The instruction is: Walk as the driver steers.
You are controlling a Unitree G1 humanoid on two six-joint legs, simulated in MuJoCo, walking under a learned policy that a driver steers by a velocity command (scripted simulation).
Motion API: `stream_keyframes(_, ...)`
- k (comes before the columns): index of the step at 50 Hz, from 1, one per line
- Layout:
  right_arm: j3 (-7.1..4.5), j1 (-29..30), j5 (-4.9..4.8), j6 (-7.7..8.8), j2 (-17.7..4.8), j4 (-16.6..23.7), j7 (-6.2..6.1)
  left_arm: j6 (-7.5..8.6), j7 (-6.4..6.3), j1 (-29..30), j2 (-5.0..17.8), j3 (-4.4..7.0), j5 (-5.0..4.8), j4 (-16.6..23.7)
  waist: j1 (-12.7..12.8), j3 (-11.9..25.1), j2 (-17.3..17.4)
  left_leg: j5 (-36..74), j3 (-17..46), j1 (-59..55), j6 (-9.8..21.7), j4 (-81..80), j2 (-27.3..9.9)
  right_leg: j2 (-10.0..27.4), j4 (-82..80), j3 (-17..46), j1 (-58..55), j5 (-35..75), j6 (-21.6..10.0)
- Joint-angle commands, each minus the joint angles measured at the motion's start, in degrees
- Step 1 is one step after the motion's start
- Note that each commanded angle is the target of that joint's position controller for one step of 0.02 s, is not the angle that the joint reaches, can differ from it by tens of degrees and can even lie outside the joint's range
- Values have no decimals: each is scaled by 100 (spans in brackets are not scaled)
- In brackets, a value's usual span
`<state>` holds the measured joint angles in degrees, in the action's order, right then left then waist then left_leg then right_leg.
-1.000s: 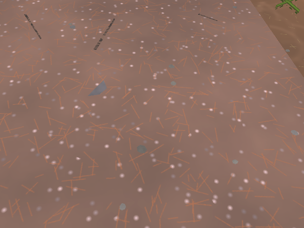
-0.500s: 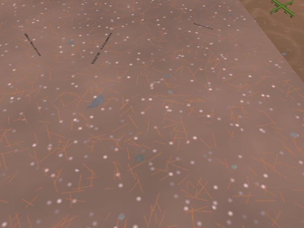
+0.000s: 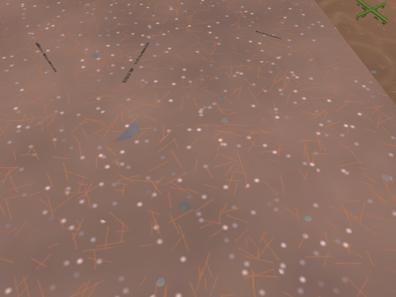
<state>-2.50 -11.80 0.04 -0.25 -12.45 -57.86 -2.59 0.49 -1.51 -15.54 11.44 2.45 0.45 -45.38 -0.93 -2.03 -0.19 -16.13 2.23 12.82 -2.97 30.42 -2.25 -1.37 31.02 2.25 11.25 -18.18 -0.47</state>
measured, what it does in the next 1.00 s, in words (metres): walks ahead: right foot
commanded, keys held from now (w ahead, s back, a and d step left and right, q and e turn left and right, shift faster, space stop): no key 0.20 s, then w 0.80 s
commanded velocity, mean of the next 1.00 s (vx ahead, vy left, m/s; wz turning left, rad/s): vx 0.28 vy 0.00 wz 0.00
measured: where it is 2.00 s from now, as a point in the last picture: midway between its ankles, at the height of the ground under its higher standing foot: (196, 211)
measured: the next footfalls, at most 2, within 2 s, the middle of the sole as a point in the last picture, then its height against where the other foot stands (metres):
right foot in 0.90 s outside the picture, level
left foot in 1.42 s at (165, 239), level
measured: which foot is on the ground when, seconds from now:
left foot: down 0.00-0.92, up 0.94-1.00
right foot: down 0.00-0.42, up 0.44-0.88, down 0.90-1.00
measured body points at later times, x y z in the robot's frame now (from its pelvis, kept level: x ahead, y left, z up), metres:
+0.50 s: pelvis +0.05 +0.04 +0.00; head +0.05 +0.06 +0.45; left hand +0.08 +0.30 -0.15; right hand +0.04 -0.22 -0.14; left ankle +0.01 +0.13 -0.73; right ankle -0.02 -0.11 -0.69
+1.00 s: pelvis +0.30 -0.01 -0.01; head +0.33 -0.01 +0.44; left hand +0.47 +0.24 -0.12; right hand +0.27 -0.27 -0.15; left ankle +0.13 +0.13 -0.63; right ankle +0.38 -0.10 -0.73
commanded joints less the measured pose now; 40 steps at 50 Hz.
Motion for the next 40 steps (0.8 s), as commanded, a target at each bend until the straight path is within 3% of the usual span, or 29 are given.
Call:
stream_keyframes(1, -114, -102, -3, 33, -602, 75, -31, 70, -33, -131, 543, 129, -10, 155, -6, 45, 6, 923, -17, -173, 107, -405, 5, 218, -635, 196, 262, 1091, -75)
stream_keyframes(10, -97, -188, -7, 10, -535, -215, -59, 67, -66, -249, 519, 102, -27, -306, -7, -31, 6, 870, -57, -170, 124, -488, 43, 193, -712, 142, 247, 1022, -52)
stream_keyframes(12, -89, -339, -51, -4, -464, -330, -69, 26, -94, -394, 602, 135, -64, -456, 26, 0, -136, -508, -347, -31, 199, -252, 305, 120, -851, 159, 263, -757, -176)
stream_keyframes(14, -93, -177, -89, 64, -457, -219, -64, 31, -111, -510, 851, 201, -123, -468, 148, -436, -507, -1657, -515, 681, 333, 300, 443, 536, -1314, 836, 562, -2709, -538)
stream_keyframes(15, -66, -36, -104, 161, -347, -118, -28, 84, -101, -690, 993, 237, -157, -511, 234, -585, -846, -1481, -603, 1034, 362, 786, 458, 984, -1694, 1503, 508, -3209, -798)
stream_keyframes(16, -35, 20, -121, 273, -224, -46, 31, 146, -88, -745, 1154, 289, -192, -554, 248, -687, -1159, -1097, -537, 1158, 424, 1320, 368, 1460, -2026, 2223, 556, -3358, -1092)
stream_keyframes(17, -42, 48, -144, 371, -261, -3, 92, 202, -80, -651, 1169, 297, -210, -544, 208, -823, -1155, -1024, -339, 1234, 547, 1554, 184, 1716, -2194, 2593, 717, -3184, -1276)
stream_keyframes(18, -42, -16, -196, 450, -261, 10, 148, 246, -63, -434, 1116, 272, -210, -493, 87, -892, -1114, -1191, -266, 1217, 684, 1412, 83, 1772, -2165, 2582, 742, -2867, -1290)
stream_keyframes(19, -32, -244, -220, 517, -229, -51, 193, 261, -38, -146, 1050, 247, -241, -421, -102, -852, -1014, -1172, -305, 800, 813, 777, 57, 1633, -1994, 2242, 849, -2464, -1150)
stream_keyframes(20, -52, -789, -208, 564, -210, -277, 222, 241, -16, 223, 1003, 225, -287, -339, -407, -707, -828, -616, -453, -254, 875, -152, 178, 1261, -1669, 1635, 1267, -1998, -894)
stream_keyframes(21, -117, -1320, -134, 572, -325, -533, 236, 244, -6, 373, 873, 192, -265, -288, -559, -499, -462, -54, -327, -1102, 776, -452, 253, 799, -939, 1014, 1601, -1300, -636)
stream_keyframes(22, -222, -2050, -81, 572, -703, -689, 221, 291, 27, 465, 474, 78, -181, -210, -742, -104, 722, -615, 1186, -1897, 976, -1178, -734, 201, 990, 91, 2183, -649, -252)
stream_keyframes(23, -347, -2530, -50, 621, -1424, -689, 309, 390, -17, 528, 410, 88, -251, 49, -759, -50, 1985, -1463, 3689, -2196, 1791, -2167, -1904, -294, 2374, -151, 3249, -1325, -115)
stream_keyframes(24, -215, -2015, 25, 694, -1066, -552, 326, 460, -9, 493, 657, 136, -359, 4, -484, -379, 1210, -1847, 4013, -1808, 1986, -2259, -2129, 85, 3359, 343, 3606, -1308, -211)
stream_keyframes(25, -126, -1585, -30, 734, -742, -368, 316, 512, 47, 356, 671, 132, -391, -88, -289, -642, 776, -1798, 3332, -1691, 1806, -2227, -1903, 351, 3642, 433, 3850, -663, -331)
stream_keyframes(26, -93, -1325, -48, 743, -682, -262, 334, 544, 77, 268, 656, 140, -329, -213, -182, -609, 592, -1362, 2652, -1647, 1565, -2256, -1605, 530, 3573, 296, 3819, -131, -390)
stream_keyframes(27, -62, -1207, -62, 725, -641, -203, 351, 568, 83, 390, 749, 187, -252, -220, -147, -616, 491, -658, 2151, -1659, 1388, -2293, -1433, 673, 3315, 219, 3818, 281, -385)
stream_keyframes(28, 3, -1291, -39, 687, -449, -212, 347, 571, 120, 521, 784, 218, -195, -213, -172, -517, 516, 71, 1642, -1637, 1244, -2311, -1216, 759, 3082, 115, 3611, 579, -347)
stream_keyframes(29, 41, -1494, -16, 649, -352, -255, 327, 558, 164, 573, 700, 211, -176, -227, -211, -400, 598, 735, 1266, -1684, 1202, -2292, -1056, 749, 2924, -34, 3487, 787, -285)
stream_keyframes(31, 53, -1746, -1, 583, -444, -280, 255, 509, 220, 864, 503, 158, -167, -147, -268, -348, 574, 1672, 830, -1712, 1250, -2273, -944, 713, 2488, -236, 3487, 1062, -130)
stream_keyframes(34, 46, -1744, 27, 523, -671, -177, 162, 497, 263, 1693, 304, 38, -182, 142, -393, -514, 489, 1833, 450, -1223, 1249, -2453, -826, 560, 1228, -425, 3073, 1644, 16)
stream_keyframes(37, 14, -1932, -30, 528, -814, -191, 134, 502, 335, 2182, 386, 0, -227, 299, -458, -666, 605, 1701, 315, -1039, 1298, -2603, -918, 405, 480, -537, 2583, 2018, 0)
stream_keyframes(40, -36, -1943, -103, 508, -858, -218, 124, 536, 418, 2425, 537, 3, -242, 432, -320, -741, 598, 2149, 243, -1520, 1237, -2418, -1174, 395, 52, -405, 2501, 1937, -218)
Velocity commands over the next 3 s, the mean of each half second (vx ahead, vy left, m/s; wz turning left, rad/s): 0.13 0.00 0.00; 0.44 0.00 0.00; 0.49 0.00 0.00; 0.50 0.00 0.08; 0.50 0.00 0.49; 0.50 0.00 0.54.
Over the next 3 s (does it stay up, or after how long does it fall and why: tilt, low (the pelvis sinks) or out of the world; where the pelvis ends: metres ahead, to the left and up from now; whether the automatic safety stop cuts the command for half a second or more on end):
stays up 1.39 0.17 0.00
